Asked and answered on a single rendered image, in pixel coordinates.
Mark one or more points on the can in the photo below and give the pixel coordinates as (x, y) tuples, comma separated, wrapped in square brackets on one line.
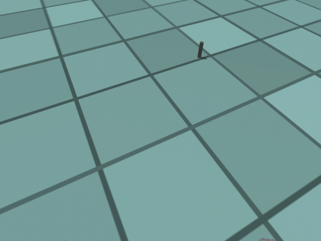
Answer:
[(200, 49)]

